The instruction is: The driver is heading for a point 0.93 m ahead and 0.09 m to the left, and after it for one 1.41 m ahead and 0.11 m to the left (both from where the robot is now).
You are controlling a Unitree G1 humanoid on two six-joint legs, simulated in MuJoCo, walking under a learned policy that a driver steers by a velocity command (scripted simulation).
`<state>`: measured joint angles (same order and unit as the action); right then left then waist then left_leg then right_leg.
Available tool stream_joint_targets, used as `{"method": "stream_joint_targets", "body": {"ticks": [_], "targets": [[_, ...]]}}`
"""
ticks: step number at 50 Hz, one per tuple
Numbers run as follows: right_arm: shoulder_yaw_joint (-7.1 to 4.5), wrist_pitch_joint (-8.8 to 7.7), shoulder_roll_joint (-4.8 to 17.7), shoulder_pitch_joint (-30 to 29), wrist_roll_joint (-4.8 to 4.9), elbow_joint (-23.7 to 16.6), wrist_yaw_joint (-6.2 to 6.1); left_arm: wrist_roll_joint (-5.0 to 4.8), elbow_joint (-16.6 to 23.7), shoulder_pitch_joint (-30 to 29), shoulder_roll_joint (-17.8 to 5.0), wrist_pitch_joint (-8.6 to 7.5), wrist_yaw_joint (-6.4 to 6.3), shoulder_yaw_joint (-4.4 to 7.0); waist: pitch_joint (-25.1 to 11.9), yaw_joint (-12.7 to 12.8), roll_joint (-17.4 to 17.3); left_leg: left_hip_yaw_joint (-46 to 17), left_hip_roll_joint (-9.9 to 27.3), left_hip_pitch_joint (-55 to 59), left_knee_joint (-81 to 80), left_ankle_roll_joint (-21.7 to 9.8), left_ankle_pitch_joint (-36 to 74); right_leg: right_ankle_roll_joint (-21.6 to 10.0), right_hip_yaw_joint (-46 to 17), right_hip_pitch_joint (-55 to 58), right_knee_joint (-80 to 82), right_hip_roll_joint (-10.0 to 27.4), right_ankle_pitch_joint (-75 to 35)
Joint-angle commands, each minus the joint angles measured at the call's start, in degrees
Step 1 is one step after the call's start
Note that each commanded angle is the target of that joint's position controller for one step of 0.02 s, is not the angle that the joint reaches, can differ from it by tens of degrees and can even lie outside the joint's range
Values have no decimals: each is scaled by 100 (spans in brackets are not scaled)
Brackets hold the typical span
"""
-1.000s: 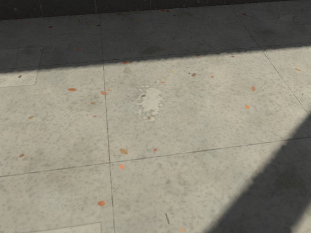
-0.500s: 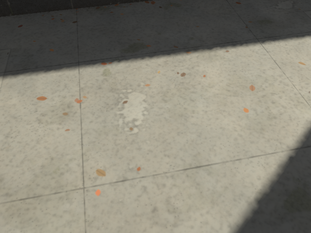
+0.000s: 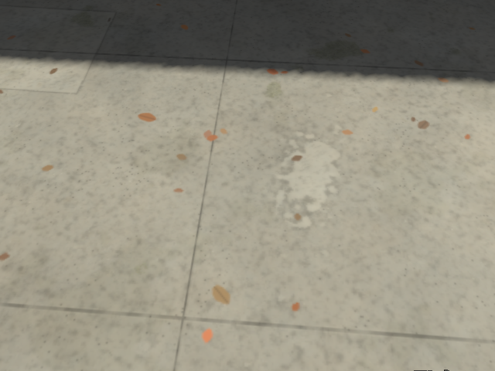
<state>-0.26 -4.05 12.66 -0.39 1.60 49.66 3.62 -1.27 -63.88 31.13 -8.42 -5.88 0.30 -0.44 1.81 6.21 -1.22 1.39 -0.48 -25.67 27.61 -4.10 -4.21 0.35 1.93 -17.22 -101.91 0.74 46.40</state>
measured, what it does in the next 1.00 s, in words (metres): walks ahead, turning left: right foot, then left foot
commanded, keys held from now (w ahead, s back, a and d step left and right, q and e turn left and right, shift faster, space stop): q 0.34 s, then no key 0.66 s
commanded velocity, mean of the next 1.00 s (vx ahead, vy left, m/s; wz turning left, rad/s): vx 0.11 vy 0.00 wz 0.30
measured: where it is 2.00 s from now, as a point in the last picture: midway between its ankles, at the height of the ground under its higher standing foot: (270, 366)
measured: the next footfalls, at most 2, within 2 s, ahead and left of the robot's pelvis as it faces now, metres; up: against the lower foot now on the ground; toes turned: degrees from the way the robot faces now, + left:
right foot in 0.28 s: +0.36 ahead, -0.12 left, +0.00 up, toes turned +15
left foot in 0.64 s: +0.23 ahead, +0.08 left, +0.00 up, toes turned +17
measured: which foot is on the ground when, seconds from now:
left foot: down 0.00-0.30, up 0.32-0.62, down 0.64-1.00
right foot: up 0.00-0.26, down 0.28-1.00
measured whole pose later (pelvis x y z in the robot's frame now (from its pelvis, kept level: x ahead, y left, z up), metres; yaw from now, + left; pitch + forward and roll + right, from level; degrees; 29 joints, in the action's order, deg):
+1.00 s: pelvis +0.24 -0.03 +0.00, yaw +18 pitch -1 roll +0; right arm -2.5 0.8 10.4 10.1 0.2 52.9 -1.4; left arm 0.1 -53.5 9.8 -12.5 -0.8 -0.9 3.4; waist 1.7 1.3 -0.2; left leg -1.1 -1.2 -10.5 28.0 -1.0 -17.0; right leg 0.3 2.4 -15.9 -27.1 1.5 10.6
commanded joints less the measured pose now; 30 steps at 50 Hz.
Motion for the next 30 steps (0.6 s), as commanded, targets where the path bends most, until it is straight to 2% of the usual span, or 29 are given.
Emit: {"method": "stream_joint_targets", "body": {"ticks": [1, 2, 3, 4, 5, 6, 7, 8, 9, 11, 12, 13, 14, 15, 16, 17, 18, 19, 20, 21, 22, 24, 26, 28, 30], "targets": [[-420, 224, 1230, 2796, -124, 449, -302, -205, 1351, -877, -681, -377, -9, 87, -2665, -1511, -233, -2929, 2227, 6259, 235, -2131, 2725, 165, -702, -5075, -594, 455, -706], [-424, 266, 1222, 1959, -128, 169, -387, -152, 1548, -1211, -548, -273, -159, 103, -2073, -1099, 516, -3408, 2302, 4760, -309, -2061, 1984, 299, -492, -4814, -572, 455, -1103], [-364, 178, 1093, 1444, -186, -12, -415, -117, 1563, -1119, -635, -164, -251, 195, -1665, -668, 986, -3619, 2522, 3222, -564, -1977, 1743, 257, -763, -4285, 358, 552, -2127], [-349, 133, 1044, 1074, -233, -122, -386, -15, 1571, -1076, -603, -32, -330, 230, -1137, -360, 823, -3562, 2444, 2005, -597, -1920, 1989, 283, -812, -3909, 628, 608, -2098], [-300, 138, 941, 566, -101, -284, -405, 44, 1688, -1178, -562, 94, -367, 288, -304, -80, 733, -2458, 1792, 280, -933, -1528, 2140, 388, -788, -2959, 2355, 715, -2402], [-350, 98, 1043, 343, -117, -474, -434, 130, 1803, -1364, -604, 94, -420, 312, -42, -37, 351, -1728, 1151, -793, -1099, -1245, 2161, 412, -587, -1966, 3839, 562, -2700], [-409, 77, 1114, 365, -130, -545, -497, 148, 1881, -1570, -657, 35, -431, 351, -227, -108, 44, -1143, 543, -1306, -1021, -1033, 2202, 420, -330, -871, 4965, 280, -3649], [-443, 109, 1101, 613, -123, -490, -573, 125, 1885, -1776, -708, 1, -408, 402, -581, -238, -330, -958, 304, -1095, -793, -973, 2120, 468, -223, -387, 5605, -51, -4659], [-459, 140, 1111, 841, -65, -422, -612, 86, 1926, -1900, -695, -1, -374, 419, -788, -277, -552, -1017, 330, -806, -660, -958, 1867, 507, -276, -133, 6076, -220, -5251], [-491, 221, 1001, 1063, 67, -338, -688, 11, 2171, -2311, -776, 83, -308, 445, -844, -311, -622, -1548, 543, -247, -552, -830, 1074, 466, -610, 7, 6728, -197, -5197], [-479, 263, 838, 1043, 57, -342, -700, 60, 2176, -2277, -879, 87, -312, 500, -817, -211, -533, -1680, 451, -109, -235, -667, 547, 390, -535, 120, 7024, -199, -5300], [-460, 291, 682, 1210, 82, -355, -717, 172, 2135, -2235, -979, 107, -293, 544, -736, -200, -355, -1780, 316, -111, 82, -469, 195, 305, -453, 271, 7113, -207, -5226], [-449, 301, 513, 1297, 66, -403, -740, 235, 2124, -2063, -1078, 116, -267, 602, -715, -132, -239, -1791, 77, -239, 590, -242, -330, 189, -458, 599, 7226, 14, -5459], [-381, 289, 169, 1439, -15, -449, -738, 312, 2096, -1602, -1339, 116, -269, 656, -991, -1, 501, -1241, -493, -997, 2080, 145, -1985, -137, -1237, 1617, 7152, 1025, -7419], [-302, 239, 29, 2345, 42, -634, -677, 424, 2148, -1307, -1542, 150, -193, 672, -2040, -383, 2195, -1225, -892, -1739, 3755, 282, -3734, -1116, -3090, 2632, 7349, 2632, -8069], [-371, 266, 564, 2448, 34, -630, -613, 294, 2376, -1714, -1580, 184, -165, 705, -2403, -489, 2055, -1354, -530, -2067, 4725, 411, -3383, -1480, -4048, 2527, 7779, 2810, -6104], [-482, 403, 900, 1937, 42, -666, -612, 250, 2523, -2074, -1301, 241, -184, 616, -1916, -419, 1403, -1098, -356, -2236, 5016, 487, -2929, -1403, -3460, 2050, 7989, 2362, -4870], [-505, 552, 866, 1575, 2, -719, -674, 260, 2518, -2384, -1119, 340, -207, 545, -1455, -467, 891, -956, -185, -2181, 5008, 533, -2555, -1229, -2861, 1368, 8123, 1953, -4050], [-532, 665, 841, 1542, -20, -708, -705, 254, 2522, -2716, -1018, 412, -222, 499, -1107, -618, 851, -912, -86, -1865, 4883, 602, -2314, -1190, -2396, 656, 8248, 1700, -3815], [-555, 743, 775, 1650, -16, -683, -690, 300, 2483, -2898, -1059, 440, -197, 508, -912, -792, 987, -713, -64, -1328, 4686, 612, -2026, -1102, -1835, -59, 8368, 1382, -3948], [-536, 758, 643, 1834, -12, -626, -646, 296, 2504, -3062, -1036, 442, -158, 513, -881, -920, 1014, -466, -98, -869, 4285, 631, -1857, -985, -1302, -404, 8403, 1071, -4069], [-462, 711, 396, 1792, -19, -577, -602, 262, 2477, -3080, -1014, 415, -125, 507, -944, -922, 894, -262, -102, -261, 3320, 631, -1751, -1083, -949, -624, 8463, 980, -4396], [-393, 677, 286, 1587, -80, -577, -562, 203, 2380, -2905, -977, 399, -147, 501, -1097, -778, 915, -269, 28, 86, 2322, 601, -1703, -1245, -1015, -329, 8438, 1150, -4580], [-379, 675, 360, 1327, -109, -618, -570, 129, 2209, -2634, -1003, 364, -224, 496, -1161, -638, 997, -218, 44, 481, 1539, 544, -1476, -1240, -1156, -126, 8449, 1292, -4325], [-384, 684, 376, 1433, -129, -520, -555, 60, 2101, -2610, -991, 393, -261, 468, -1090, -777, 1003, -9, -67, 1157, 434, 374, -969, -1075, -1102, -229, 8341, 1202, -3652]]}}
Keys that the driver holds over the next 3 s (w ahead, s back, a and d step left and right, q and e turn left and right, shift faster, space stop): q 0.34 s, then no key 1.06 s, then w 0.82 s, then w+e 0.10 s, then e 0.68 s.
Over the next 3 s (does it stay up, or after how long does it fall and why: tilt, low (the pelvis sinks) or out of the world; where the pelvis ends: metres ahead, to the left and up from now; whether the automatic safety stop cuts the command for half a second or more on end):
stays up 0.82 0.13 0.00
